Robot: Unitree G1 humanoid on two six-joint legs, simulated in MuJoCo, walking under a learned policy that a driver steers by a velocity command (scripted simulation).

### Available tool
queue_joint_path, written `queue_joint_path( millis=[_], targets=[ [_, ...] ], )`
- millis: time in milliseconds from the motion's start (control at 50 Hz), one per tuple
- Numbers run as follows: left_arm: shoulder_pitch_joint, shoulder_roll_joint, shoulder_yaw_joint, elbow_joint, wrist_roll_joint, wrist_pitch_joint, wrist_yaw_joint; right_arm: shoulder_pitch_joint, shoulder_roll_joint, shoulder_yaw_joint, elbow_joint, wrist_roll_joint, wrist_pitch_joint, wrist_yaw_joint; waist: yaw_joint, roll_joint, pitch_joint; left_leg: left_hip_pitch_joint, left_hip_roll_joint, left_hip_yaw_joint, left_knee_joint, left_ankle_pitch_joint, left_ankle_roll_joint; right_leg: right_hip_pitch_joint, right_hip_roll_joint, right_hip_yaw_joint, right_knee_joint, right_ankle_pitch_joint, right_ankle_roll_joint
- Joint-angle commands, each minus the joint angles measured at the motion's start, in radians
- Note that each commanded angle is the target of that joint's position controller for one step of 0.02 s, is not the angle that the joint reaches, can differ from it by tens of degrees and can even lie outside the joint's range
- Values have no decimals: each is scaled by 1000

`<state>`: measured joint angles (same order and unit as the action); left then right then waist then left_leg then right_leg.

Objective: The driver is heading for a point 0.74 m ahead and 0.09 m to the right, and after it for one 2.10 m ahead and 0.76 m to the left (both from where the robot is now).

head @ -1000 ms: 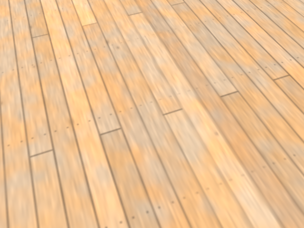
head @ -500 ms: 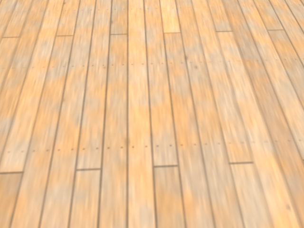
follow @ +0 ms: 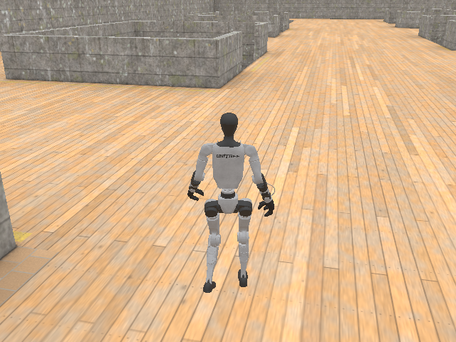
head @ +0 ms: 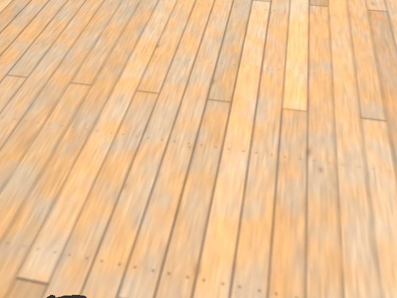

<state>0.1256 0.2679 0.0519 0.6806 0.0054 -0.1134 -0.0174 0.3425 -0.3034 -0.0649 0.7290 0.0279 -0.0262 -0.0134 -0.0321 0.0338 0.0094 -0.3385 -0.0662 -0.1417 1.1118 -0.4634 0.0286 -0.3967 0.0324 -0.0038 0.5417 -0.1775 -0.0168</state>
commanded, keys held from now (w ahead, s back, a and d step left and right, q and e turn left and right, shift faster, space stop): w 0.40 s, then w+e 0.58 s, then q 0.02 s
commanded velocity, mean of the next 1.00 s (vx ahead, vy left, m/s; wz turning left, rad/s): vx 0.50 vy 0.00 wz -0.12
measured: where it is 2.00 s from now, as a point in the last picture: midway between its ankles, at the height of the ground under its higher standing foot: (214, 217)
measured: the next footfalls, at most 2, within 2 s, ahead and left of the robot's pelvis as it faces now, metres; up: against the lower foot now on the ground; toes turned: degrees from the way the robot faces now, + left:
left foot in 0.40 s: +0.35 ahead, +0.16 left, +0.00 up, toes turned +6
right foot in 0.94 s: +0.65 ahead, -0.08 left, +0.00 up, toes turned -13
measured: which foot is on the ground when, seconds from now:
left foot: up 0.00-0.38, down 0.40-0.92, up 0.94-1.00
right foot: down 0.00-0.40, up 0.42-0.92, down 0.94-1.00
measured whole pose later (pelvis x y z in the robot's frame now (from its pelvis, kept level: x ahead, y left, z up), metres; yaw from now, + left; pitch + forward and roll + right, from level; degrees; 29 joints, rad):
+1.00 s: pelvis +0.53 +0.01 -0.01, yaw -12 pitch +2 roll +1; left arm 0.11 0.29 0.07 0.69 -0.02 -0.04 -0.05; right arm 0.30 -0.29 -0.06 0.83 0.01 -0.07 -0.01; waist -0.03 -0.01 0.06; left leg -0.18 0.04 0.06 1.07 -0.51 -0.02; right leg -0.48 0.05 -0.04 0.63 -0.19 -0.11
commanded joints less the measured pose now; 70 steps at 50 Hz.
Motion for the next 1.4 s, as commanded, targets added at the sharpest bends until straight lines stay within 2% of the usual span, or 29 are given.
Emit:
queue_joint_path(
  millis=[20,80,180,300,340,380,400,420,440,460,500,540,600,720,820,880,920,940,960,980,1000,1040,1060,1120,1200,1280,1360,1380,1400],
  targets=[
    [126,108,32,-4,9,5,3,-80,-106,-27,-110,-15,-20,2,76,-102,-12,-403,121,-8,112,109,-9,345,-310,419,-300,-138,-169],
    [118,96,28,24,0,-4,1,-64,-55,-17,-104,-7,-15,13,42,-147,-3,-330,142,27,2,148,-14,266,-258,271,-352,26,-182],
    [147,160,43,68,-16,4,6,-201,-12,11,-136,-21,-32,27,70,-104,12,-319,165,88,-306,351,-33,279,-250,138,-395,184,-196],
    [243,199,48,132,-35,31,7,-352,-28,12,-178,-6,-46,48,114,-118,43,-229,123,133,-535,420,-10,349,-279,92,-362,214,-162],
    [242,214,52,147,-39,42,11,-338,-49,3,-180,-7,-49,52,86,-128,35,-174,105,145,-581,368,20,392,-298,90,-312,305,-143],
    [229,204,45,152,-40,51,17,-147,-107,-31,-120,-19,-48,44,-23,-107,-81,126,55,189,-643,384,68,353,-238,17,-79,559,-100],
    [222,162,25,135,-21,48,20,23,-166,-54,-84,-25,-43,33,-98,-54,-205,399,165,70,-609,398,117,194,-194,-24,170,420,-60],
    [316,46,-15,100,-6,30,14,99,-275,-74,-75,-39,-37,25,-64,207,-332,742,439,-388,-672,277,275,-211,-30,-48,567,-143,13],
    [290,111,-1,120,-26,13,10,119,-192,-55,-70,-28,-36,26,-97,184,-382,729,476,-568,-784,139,304,-330,-24,100,717,-400,9],
    [212,176,20,95,-54,6,5,55,-148,-37,-69,-26,-41,27,-87,128,-217,605,444,-418,-803,130,257,-405,-74,112,755,-338,-5],
    [140,157,21,85,-39,15,9,-63,-79,-15,-68,-30,-49,32,-28,60,-69,361,358,-199,-865,227,204,-355,-145,84,659,-186,-3],
    [184,126,23,105,-34,44,11,-122,-52,-11,-61,-40,-68,35,29,84,-31,222,318,-80,-934,324,182,-244,-172,100,608,-102,10],
    [167,89,20,99,-33,69,16,-124,-70,-22,-28,-47,-91,30,47,40,5,178,318,43,-983,465,186,-267,-166,121,551,-5,32],
    [-1,55,7,46,-23,61,-11,-87,-107,-32,21,-40,-87,8,-5,7,55,223,287,238,-1008,540,139,-262,-138,56,221,284,23],
    [-133,52,0,-34,-25,61,-42,-5,-139,-45,73,-19,-51,0,-48,-4,93,418,346,289,-937,648,121,-328,-119,-5,90,189,-24],
    [-88,90,20,-56,-25,67,-54,-24,-177,-55,71,-13,-25,-12,6,47,23,479,351,330,-761,1092,88,-196,-40,-90,83,31,-78],
    [154,171,68,-5,-29,71,-42,-50,-187,-54,61,-10,-10,-23,145,45,-113,381,305,366,-420,1204,43,149,39,-110,17,41,-140],
    [305,259,101,25,-30,83,-19,-32,-152,-38,42,-28,-19,-26,200,-70,-210,131,258,366,-112,872,-1,462,-85,110,-9,61,-203],
    [267,345,108,13,-37,75,-15,71,-1,10,-7,-55,-53,-2,69,-296,-303,-326,33,244,224,-103,-65,789,-333,689,-102,-89,-406],
    [305,256,85,-4,-29,66,-15,-50,-89,-3,-16,-15,-94,14,158,-169,-381,-437,42,43,303,-122,-44,828,-362,817,-225,-174,-408],
    [250,199,67,1,-16,57,-13,-123,-126,-13,-31,22,-111,22,156,-128,-229,-482,96,53,272,-30,-24,707,-351,631,-236,10,-353],
    [102,120,41,-21,-10,52,-9,-118,-121,-16,2,-11,-105,9,67,-27,-91,-356,180,83,121,72,-32,407,-280,351,-211,448,-280],
    [73,95,29,-28,4,50,-4,-87,-120,-20,14,-16,-89,9,36,-52,-83,-273,197,80,95,85,-39,315,-259,280,-229,554,-268],
    [49,117,30,1,11,33,0,-24,-64,-9,44,-20,-44,4,-7,-67,-72,-177,185,107,-27,169,-71,184,-227,128,-280,742,-255],
    [33,124,27,36,17,36,18,-107,-32,7,30,-21,-39,7,28,-106,-67,-128,157,131,-330,455,-72,186,-163,-39,-302,695,-192],
    [52,149,33,74,12,63,35,-181,-64,-3,-9,-15,-42,31,64,-104,-56,-168,137,128,-458,508,-54,314,-221,-41,-271,619,-180],
    [21,154,41,80,-13,104,58,-153,-86,-21,-36,-27,-37,60,35,-110,-40,-174,105,163,-511,335,-6,374,-266,-28,-107,639,-152],
    [2,151,41,74,-21,112,65,-90,-95,-31,-24,-28,-39,62,-1,-98,-59,-91,75,183,-579,374,18,354,-241,-49,-3,672,-123],
    [37,143,40,73,-14,113,70,-17,-150,-52,-13,-31,-41,53,-26,-27,-111,53,83,126,-651,638,61,305,-170,-87,168,592,-61]
  ],
)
